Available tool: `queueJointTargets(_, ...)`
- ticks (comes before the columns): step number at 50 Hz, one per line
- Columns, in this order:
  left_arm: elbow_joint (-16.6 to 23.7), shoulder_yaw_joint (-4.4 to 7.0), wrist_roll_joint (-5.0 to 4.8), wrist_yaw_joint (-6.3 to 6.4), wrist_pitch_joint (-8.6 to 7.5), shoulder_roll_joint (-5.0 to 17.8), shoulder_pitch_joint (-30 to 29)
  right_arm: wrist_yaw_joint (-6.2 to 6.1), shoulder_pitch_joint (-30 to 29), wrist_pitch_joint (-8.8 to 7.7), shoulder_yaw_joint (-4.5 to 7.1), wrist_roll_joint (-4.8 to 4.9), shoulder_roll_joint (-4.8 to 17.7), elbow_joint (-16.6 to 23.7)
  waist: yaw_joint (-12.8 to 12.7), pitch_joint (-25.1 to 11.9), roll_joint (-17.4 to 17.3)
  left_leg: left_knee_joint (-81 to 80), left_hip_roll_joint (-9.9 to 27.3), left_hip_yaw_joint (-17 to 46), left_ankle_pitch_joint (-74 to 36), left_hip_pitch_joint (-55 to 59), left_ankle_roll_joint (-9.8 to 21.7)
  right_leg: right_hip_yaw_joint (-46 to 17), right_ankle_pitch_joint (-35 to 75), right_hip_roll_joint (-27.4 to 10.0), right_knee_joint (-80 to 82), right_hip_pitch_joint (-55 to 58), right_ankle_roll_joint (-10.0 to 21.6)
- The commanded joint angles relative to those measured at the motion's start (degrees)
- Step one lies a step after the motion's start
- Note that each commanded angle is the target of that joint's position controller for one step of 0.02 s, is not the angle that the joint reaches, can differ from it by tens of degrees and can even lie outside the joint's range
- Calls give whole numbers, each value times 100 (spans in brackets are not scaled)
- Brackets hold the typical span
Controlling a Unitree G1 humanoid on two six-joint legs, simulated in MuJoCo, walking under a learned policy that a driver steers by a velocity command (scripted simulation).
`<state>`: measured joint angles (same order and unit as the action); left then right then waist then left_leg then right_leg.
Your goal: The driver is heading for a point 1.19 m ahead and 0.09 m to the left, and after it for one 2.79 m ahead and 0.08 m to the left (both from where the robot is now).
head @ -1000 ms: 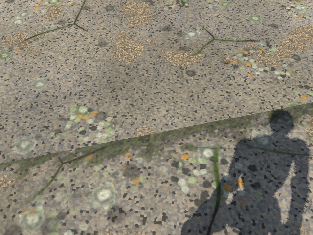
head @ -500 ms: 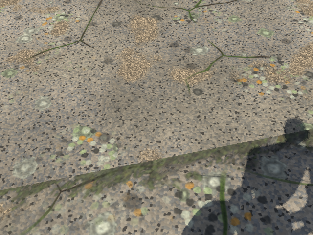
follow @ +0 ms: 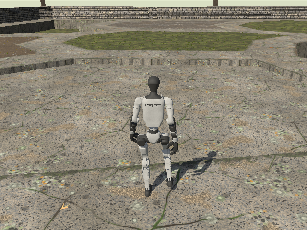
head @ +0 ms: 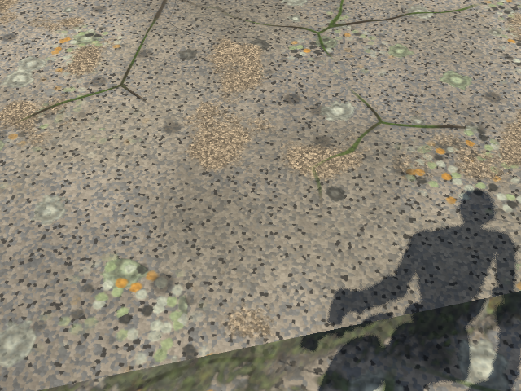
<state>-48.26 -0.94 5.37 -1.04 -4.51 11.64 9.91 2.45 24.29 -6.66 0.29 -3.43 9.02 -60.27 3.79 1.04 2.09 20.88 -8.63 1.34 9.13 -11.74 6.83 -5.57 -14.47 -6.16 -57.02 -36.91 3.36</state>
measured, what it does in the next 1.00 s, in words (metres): walks ahead: right foot, then left foot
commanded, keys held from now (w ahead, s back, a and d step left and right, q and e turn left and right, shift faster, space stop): w+q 0.34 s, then w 0.26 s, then w+e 0.40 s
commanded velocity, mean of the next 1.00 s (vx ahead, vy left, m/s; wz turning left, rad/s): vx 0.50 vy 0.00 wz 0.17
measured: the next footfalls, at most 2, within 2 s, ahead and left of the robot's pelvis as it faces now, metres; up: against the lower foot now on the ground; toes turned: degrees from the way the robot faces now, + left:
right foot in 0.22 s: +0.29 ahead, -0.14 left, +0.00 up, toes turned +8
left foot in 0.72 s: +0.47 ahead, +0.18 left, +0.00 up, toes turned +19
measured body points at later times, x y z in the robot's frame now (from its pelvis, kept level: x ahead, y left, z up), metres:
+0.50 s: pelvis +0.26 -0.04 +0.01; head +0.27 -0.03 +0.46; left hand +0.18 +0.18 -0.14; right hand +0.45 -0.23 -0.12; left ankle +0.33 +0.14 -0.68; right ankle +0.25 -0.15 -0.74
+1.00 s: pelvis +0.47 +0.09 +0.00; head +0.47 +0.10 +0.45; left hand +0.55 +0.34 -0.13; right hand +0.44 -0.14 -0.15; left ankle +0.44 +0.17 -0.74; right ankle +0.57 -0.05 -0.66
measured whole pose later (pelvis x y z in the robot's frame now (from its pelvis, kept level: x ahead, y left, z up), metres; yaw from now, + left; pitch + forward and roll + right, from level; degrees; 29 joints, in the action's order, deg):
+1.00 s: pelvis +0.47 +0.09 +0.00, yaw +8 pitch +0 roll +2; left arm -52.5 2.6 4.0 -3.9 -5.1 12.2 11.9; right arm -0.7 26.2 -6.4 2.9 -5.8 8.9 -59.8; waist 3.6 0.3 3.2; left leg 20.7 -2.4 -11.8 13.6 -7.2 4.1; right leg -4.0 -5.4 -6.1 -63.3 -38.7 6.3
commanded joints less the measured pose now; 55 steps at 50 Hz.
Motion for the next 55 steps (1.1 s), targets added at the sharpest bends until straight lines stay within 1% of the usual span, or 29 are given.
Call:
queueJointTargets(1, 317, -92, -95, 9, 111, 67, 95, 106, -638, -207, 136, 17, 818, 582, -330, 242, -420, -1354, 1136, 1117, -295, -2174, 958, 633, 1078, 174, 1158, 1670, -291)
queueJointTargets(5, 522, -47, -93, 27, 157, 331, -736, 181, 529, -121, 218, 16, 812, 290, 67, 172, -458, -774, 1668, 1868, -998, -140, 1094, 435, 1320, 276, 2406, 829, -313)
queueJointTargets(8, 621, 16, -167, 105, 72, 434, -1253, 146, 652, -8, 309, -54, 887, 240, 90, 106, -573, -427, 1968, 2231, -1625, 949, 993, 377, 1019, 334, 3137, 666, -128)
queueJointTargets(11, 322, 253, -435, 173, -122, 883, -338, 151, 260, 64, 385, -138, 967, 341, -510, -569, -493, 558, 1440, 1908, -2814, 279, 357, 424, 1849, 310, 3277, 3165, 525)
queueJointTargets(12, 79, 348, -429, 222, -195, 1202, 774, 173, 57, 23, 265, -94, 560, 579, -935, -1525, 307, 2168, 681, 1381, -1830, -722, -104, -459, 2678, -549, 3123, 4998, 1322)
queueJointTargets(13, -158, 297, -383, 241, -179, 1069, 1861, 178, 698, -81, 47, -172, -214, 699, -1024, -2865, 1632, 3753, -139, 958, 2123, -2769, -498, -3034, 2408, -2205, 3729, 7458, 2669)
queueJointTargets(14, -312, 373, -194, 255, -213, 889, 1695, 173, -199, -77, 277, -30, 546, 650, -1211, -906, 348, 4740, 572, 920, 1995, -3843, -332, -2885, 788, -2164, 4323, 6066, 1836)
queueJointTargets(15, -205, 351, -261, 257, -241, 709, 1065, 46, -348, -13, 302, 14, 554, 614, -932, -162, 168, 4934, 933, 810, 1446, -3653, -227, -1932, -270, -1790, 4589, 4856, 1335)
queueJointTargets(17, -57, 106, -343, 320, -244, -32, 488, -96, -316, 95, 324, -79, 460, 529, -534, -110, 277, 4448, 1319, 690, 612, -2904, -181, -898, 225, -1290, 5079, 3922, 997)
queueJointTargets(18, -63, 86, -308, 340, -242, -117, 514, -71, -554, 109, 282, -124, 300, 613, -513, -66, 250, 4437, 1373, 522, 535, -2736, -237, -519, 734, -1123, 5162, 3723, 961)
queueJointTargets(21, -359, 216, -206, 277, -312, 206, 965, 164, -893, 106, 241, 35, 112, 683, -592, 71, 211, 3690, 1387, 120, 197, -2794, -366, 392, 1538, -754, 5251, 3580, 1004)
queueJointTargets(23, -601, 216, -159, 166, -330, 200, 1334, 217, -1326, 141, 196, 20, 94, 857, -629, 176, 189, 2840, 1434, -108, -244, -2750, -440, 700, 2331, -723, 5261, 3412, 1074)
queueJointTargets(27, -925, 165, -134, -100, -381, 308, 1547, 193, -1715, 340, 171, -61, 272, 1102, -394, 221, 159, 1872, 1414, 65, -990, -2344, -350, 832, 3287, -882, 5225, 3291, 1070)
queueJointTargets(31, -1097, 132, -31, -232, -299, 399, 1663, 163, -2145, 395, 246, -32, 502, 1301, -367, 290, 121, 1918, 1339, 72, -684, -2059, -239, 900, 2471, -952, 5024, 3351, 935)
queueJointTargets(33, -1187, 150, -134, -212, -237, 454, 1852, 93, -2499, 336, 298, -36, 577, 1461, -428, 401, 128, 1622, 1265, -54, -150, -1941, -163, 726, 2272, -1005, 4847, 3600, 907)
queueJointTargets(35, -1144, 221, -272, -161, -144, 671, 1757, 42, -2556, 204, 342, 45, 641, 1505, -318, 292, 104, 1018, 1064, -371, -93, -1070, -51, 771, 2282, -863, 4307, 3514, 776)
queueJointTargets(36, -1117, 238, -228, -128, -130, 683, 1784, 9, -2143, 116, 395, 105, 767, 1396, -187, 26, 142, 1129, 973, -406, -501, 55, 64, 814, 2830, -692, 3792, 2964, 622)
queueJointTargets(37, -1019, 206, -188, -115, -167, 497, 1757, -46, -1009, 35, 556, 172, 1231, 1119, 151, -777, -374, 1484, 1397, 26, -1848, 1693, 488, 1186, 2171, -141, 2335, 2167, 210)
queueJointTargets(38, -981, -61, -82, -224, -250, -428, 2790, -44, 575, 49, 557, 165, 1517, 762, 321, -2550, -2103, 585, 2948, 2476, -1665, 4530, 1803, 1121, -1518, 775, 405, 303, -215)
queueJointTargets(39, -800, 151, -233, -338, -282, 145, 1606, -90, 1451, 58, 609, -117, 1341, 412, 900, -1624, -1383, -131, 3000, 3258, -1001, 4030, 1543, 415, -2363, 814, -1465, -769, -36)
queueJointTargets(40, -755, 255, -292, -293, -322, 271, 1305, -118, 881, -18, 648, -145, 1393, 366, 595, -604, -879, -298, 3000, 2506, -582, 2640, 1195, -13, -1714, 482, -2029, -937, 183)
queueJointTargets(41, -774, 303, -268, -162, -336, 339, 1201, -170, 141, 11, 576, -31, 1050, 481, 280, -217, -544, -439, 2966, 1888, -280, 1513, 1112, 57, -1247, 103, -2136, -602, 253)
queueJointTargets(43, -654, 214, -122, -71, -250, -181, 1109, -235, -318, 67, 289, 26, 144, 591, -175, -71, -408, -719, 2742, 1141, -461, 528, 860, -127, -422, -201, -1785, -1, 392)
queueJointTargets(45, -614, 209, -159, -127, -168, -417, 1187, -307, -406, 11, 212, -81, -175, 614, -349, 78, -309, -1003, 2584, 686, -539, 160, 792, -210, 92, -173, -1528, 133, 432)
queueJointTargets(49, -301, 265, -156, -356, 8, -232, 685, -296, 75, -110, 191, -310, 7, 290, -305, 288, -287, -1037, 2398, -387, -1164, 5, 717, -112, 1332, -276, -428, -295, 261)
queueJointTargets(50, -338, 187, -64, -468, 11, -346, 918, -327, 76, -88, 159, -403, 31, 242, -400, 303, -285, -727, 2350, -483, -1118, -185, 665, -110, 1890, -307, -725, -206, 275)
queueJointTargets(52, -84, 157, 38, -489, -11, -228, 534, -397, 247, -168, -14, -385, -234, 127, -321, 348, -16, -508, 2337, -564, -884, 305, 543, -498, 2960, -468, 261, -884, 239)
queueJointTargets(54, 88, 166, -40, -429, 31, -117, 103, -423, 1049, -217, -79, -339, -76, -215, -31, 436, -228, -302, 2486, -500, -1063, 922, 632, -378, 3579, -413, 775, -1332, 129)
queueJointTargets(55, 24, 149, -120, -423, -5, -42, 27, -438, 939, -231, -100, -279, 8, -190, -22, 381, -140, -46, 2110, -966, -665, 563, 517, -210, 4387, -389, 1633, -763, 123)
